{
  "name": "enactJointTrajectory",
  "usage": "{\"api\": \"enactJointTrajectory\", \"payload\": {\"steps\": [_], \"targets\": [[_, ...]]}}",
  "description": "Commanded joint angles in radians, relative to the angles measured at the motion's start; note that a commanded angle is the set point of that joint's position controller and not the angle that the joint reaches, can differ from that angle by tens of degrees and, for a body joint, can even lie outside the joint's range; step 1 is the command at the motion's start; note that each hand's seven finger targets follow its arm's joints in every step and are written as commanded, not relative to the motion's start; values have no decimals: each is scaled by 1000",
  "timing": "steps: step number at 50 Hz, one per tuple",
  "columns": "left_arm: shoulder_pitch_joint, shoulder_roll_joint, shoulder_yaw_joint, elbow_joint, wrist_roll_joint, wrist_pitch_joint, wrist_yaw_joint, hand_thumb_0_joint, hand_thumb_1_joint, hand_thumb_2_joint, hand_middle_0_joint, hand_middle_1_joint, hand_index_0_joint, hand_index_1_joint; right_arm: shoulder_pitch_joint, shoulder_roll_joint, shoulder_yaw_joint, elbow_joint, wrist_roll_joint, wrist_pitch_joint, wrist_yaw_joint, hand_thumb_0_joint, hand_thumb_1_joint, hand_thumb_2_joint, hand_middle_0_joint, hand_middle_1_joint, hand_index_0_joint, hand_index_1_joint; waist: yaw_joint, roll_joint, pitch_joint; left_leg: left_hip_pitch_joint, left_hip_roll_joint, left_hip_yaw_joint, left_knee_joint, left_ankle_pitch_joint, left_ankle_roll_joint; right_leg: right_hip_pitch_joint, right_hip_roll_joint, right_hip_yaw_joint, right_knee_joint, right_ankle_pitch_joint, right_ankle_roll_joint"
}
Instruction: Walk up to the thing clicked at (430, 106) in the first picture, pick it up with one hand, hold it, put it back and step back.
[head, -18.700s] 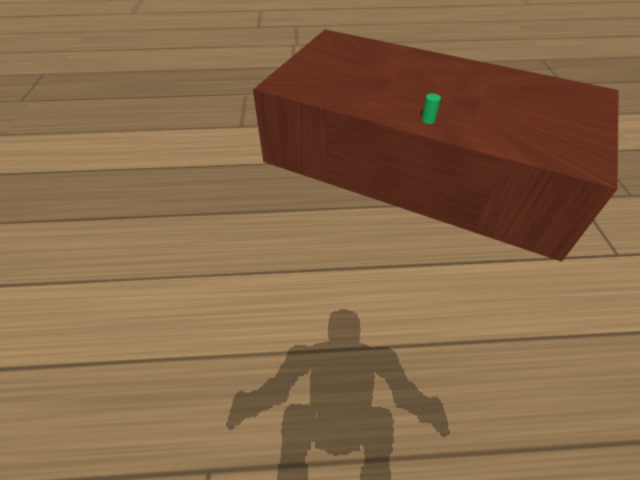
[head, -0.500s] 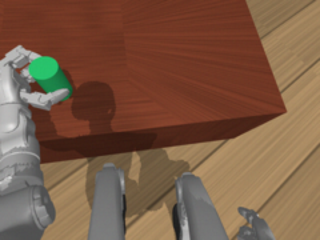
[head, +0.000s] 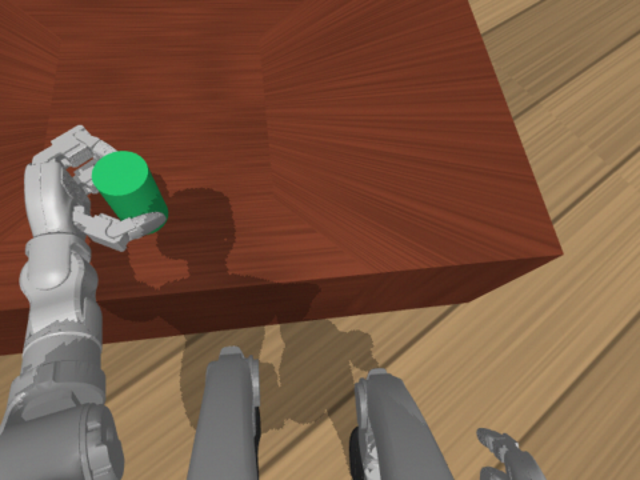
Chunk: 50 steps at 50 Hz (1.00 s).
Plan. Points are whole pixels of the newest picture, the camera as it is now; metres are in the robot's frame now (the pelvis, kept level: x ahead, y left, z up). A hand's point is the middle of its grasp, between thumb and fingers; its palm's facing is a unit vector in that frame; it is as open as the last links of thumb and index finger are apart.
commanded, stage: lift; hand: left
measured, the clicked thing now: (134, 196) +0.42 +0.24 +0.01
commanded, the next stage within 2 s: hold in 1.16 s
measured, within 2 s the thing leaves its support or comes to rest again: neither
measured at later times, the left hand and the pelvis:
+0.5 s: hand (85, 184) +0.37 +0.23 +0.12, palm faces +0.24 -0.97 -0.04, open 9.5 cm; pelvis +0.01 +0.00 +0.09, yaw +4 degrees
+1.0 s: hand (93, 164) +0.37 +0.20 +0.17, palm faces +0.23 -0.97 -0.02, open 9.5 cm; pelvis +0.03 -0.01 +0.13, yaw +4 degrees
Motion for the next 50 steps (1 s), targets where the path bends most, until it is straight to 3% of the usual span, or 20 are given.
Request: {"api": "enactJointTrajectory", "payload": {"steps": [1, 4, 7, 9, 11, 14, 20, 23, 24, 25, 27, 31, 33, 38, 41, 43, 45, 46, 48, 50], "targets": [[-305, 212, 13, -317, -39, -82, 22, 0, 148, 1313, -1324, -1517, -1372, -1492, 94, -184, -66, -78, 10, -28, -18, 0, -911, -899, 200, 300, 200, 300, 12, 170, -553, 729, -19, -23, -253, 204, 29, 101, 4, -32, -271, 285, -60], [-268, 187, 3, -355, -53, -75, 32, 0, 158, 1349, -1348, -1540, -1391, -1520, 92, -183, -70, -80, 20, -39, -25, 0, -910, -899, 200, 300, 200, 300, 9, 128, -544, 746, -24, -9, -278, 219, 35, 173, 5, -24, -318, 315, -54], [-212, 151, -47, -404, -56, -63, 33, 0, 126, 1353, -1362, -1557, -1405, -1537, 87, -176, -69, -92, 27, -45, -29, 0, -910, -899, 200, 300, 200, 300, 3, 121, -518, 782, -31, -1, -319, 244, 35, 247, 2, -23, -366, 350, -51], [-184, 172, -38, -430, -54, -52, 40, 0, 105, 1347, -1358, -1545, -1398, -1530, 82, -180, -72, -94, 34, -47, -34, 0, -910, -899, 200, 300, 200, 300, 19, 134, -495, 819, -31, 7, -352, 227, 32, 267, 0, -16, -395, 337, -53], [-152, 125, -67, -462, -62, -40, 45, 0, 120, 1347, -1358, -1538, -1395, -1525, 88, -173, -71, -97, 37, -51, -35, 0, -909, -899, 200, 300, 200, 300, 13, 113, -499, 857, -31, 4, -372, 278, 33, 312, 0, -21, -419, 379, -49], [-75, 72, -101, -449, -70, -17, 61, 0, 82, 1356, -1362, -1546, -1399, -1534, 87, -165, -64, -103, 43, -55, -38, 0, -904, -898, 200, 300, 200, 300, 8, 98, -416, 871, -35, 9, -424, 278, 31, 355, -2, -22, -465, 388, -49], [-62, 69, -111, -448, -51, -15, 87, 0, 3, 1334, -1348, -1526, -1379, -1521, 62, -155, -64, -131, 41, -64, -44, 0, -907, -898, 200, 300, 199, 300, 2, 75, -301, 883, -44, 33, -508, 199, 29, 430, -13, -9, -558, 349, -46], [-22, 43, -130, -466, -57, -24, 90, 0, 4, 1315, -1327, -1505, -1359, -1499, 60, -154, -66, -140, 40, -67, -40, 0, -908, -898, 200, 300, 200, 300, 16, 85, -314, 936, -45, 35, -539, 219, 26, 462, -13, -13, -577, 357, -48], [-12, 23, -141, -441, -61, -23, 86, 0, 16, 1322, -1331, -1506, -1361, -1502, 63, -156, -66, -144, 38, -69, -39, 0, -907, -898, 200, 300, 199, 300, 4, 75, -324, 950, -44, 36, -541, 238, 29, 476, -13, -13, -587, 375, -45], [-46, 34, -152, -513, -63, -31, 88, 0, 16, 1314, -1330, -1501, -1359, -1496, 56, -156, -64, -151, 39, -71, -38, 0, -908, -899, 200, 300, 199, 300, 14, 97, -327, 970, -46, 39, -553, 247, 24, 493, -15, -12, -594, 384, -46], [23, 18, -148, -439, -63, -26, 87, 0, -2, 1312, -1339, -1511, -1370, -1506, 59, -155, -64, -151, 39, -73, -38, 0, -911, -899, 200, 300, 199, 300, 13, 68, -314, 979, -46, 39, -569, 250, 27, 518, -13, -15, -610, 389, -45], [-40, 45, -144, -550, -67, -48, 101, 0, -37, 1288, -1307, -1481, -1335, -1478, 49, -148, -61, -160, 41, -75, -40, 0, -914, -900, 200, 300, 199, 300, 18, 66, -302, 996, -53, 57, -595, 250, 28, 575, -21, 6, -656, 406, -38], [29, -5, -163, -474, -69, -38, 105, 0, -19, 1274, -1276, -1451, -1303, -1449, 54, -145, -58, -155, 38, -76, -41, 0, -914, -901, 200, 300, 199, 300, 9, 21, -283, 994, -53, 59, -603, 254, 33, 593, -21, 9, -674, 414, -34], [4, 11, -171, -535, -59, -46, 115, 0, -9, 1270, -1256, -1438, -1284, -1436, 54, -144, -60, -153, 35, -73, -42, 0, -912, -901, 200, 300, 200, 300, 18, 47, -288, 1036, -56, 65, -628, 289, 31, 630, -21, 5, -688, 448, -34], [32, -18, -186, -515, -61, -46, 116, 0, 33, 1300, -1289, -1473, -1317, -1469, 45, -141, -60, -155, 36, -75, -41, 0, -912, -900, 200, 300, 200, 300, 21, 37, -243, 1042, -57, 66, -651, 285, 28, 641, -21, 3, -705, 444, -35], [43, -4, -164, -512, -66, -44, 116, 0, 32, 1313, -1301, -1485, -1328, -1483, 44, -142, -63, -157, 36, -74, -41, 0, -912, -900, 200, 300, 200, 300, 30, 36, -260, 1054, -59, 70, -655, 306, 30, 674, -20, 5, -714, 465, -32], [59, -29, -190, -522, -65, -37, 118, 0, 34, 1311, -1298, -1483, -1324, -1482, 48, -137, -61, -163, 35, -70, -41, 0, -916, -901, 200, 300, 200, 300, 22, 22, -257, 1069, -59, 74, -658, 333, 34, 691, -22, 12, -730, 498, -26], [45, -13, -179, -560, -67, -41, 123, 0, 27, 1314, -1287, -1480, -1314, -1478, 51, -141, -62, -162, 38, -71, -42, 0, -910, -900, 200, 300, 200, 300, 29, 24, -266, 1078, -61, 77, -663, 342, 34, 705, -23, 15, -735, 508, -26], [93, -50, -195, -492, -63, -30, 125, 0, 14, 1302, -1280, -1473, -1309, -1470, 49, -133, -60, -160, 35, -68, -40, 0, -911, -900, 200, 300, 200, 300, 24, -3, -231, 1060, -61, 76, -673, 338, 36, 717, -20, 8, -742, 506, -26], [60, -35, -189, -526, -61, -32, 130, 0, 29, 1319, -1296, -1490, -1322, -1489, 43, -140, -65, -160, 38, -72, -37, 0, -915, -901, 200, 300, 200, 300, 29, 22, -234, 1092, -58, 74, -686, 353, 33, 709, -20, 5, -741, 511, -30]]}}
